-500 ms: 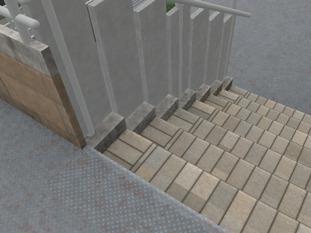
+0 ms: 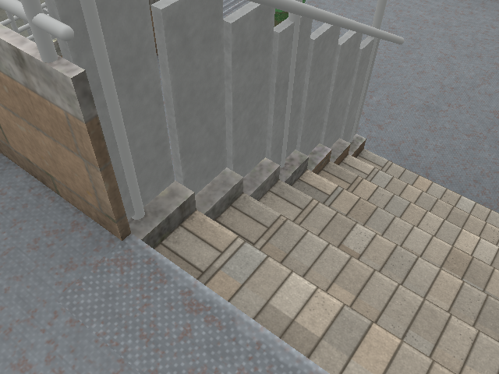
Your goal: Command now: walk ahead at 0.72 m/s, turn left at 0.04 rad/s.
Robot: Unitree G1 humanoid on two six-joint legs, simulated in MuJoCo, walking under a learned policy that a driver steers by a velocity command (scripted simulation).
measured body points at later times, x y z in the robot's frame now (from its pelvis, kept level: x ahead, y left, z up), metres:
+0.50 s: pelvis +0.30 -0.07 -0.01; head +0.35 -0.08 +0.44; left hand +0.44 +0.18 -0.14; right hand +0.36 -0.36 -0.12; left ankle +0.31 +0.08 -0.63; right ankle +0.36 -0.12 -0.74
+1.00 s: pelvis +0.46 -0.06 -0.02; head +0.48 -0.07 +0.43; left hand +0.80 +0.04 -0.09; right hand +0.36 -0.35 -0.11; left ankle +0.54 +0.02 -0.74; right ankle +0.34 -0.09 -0.65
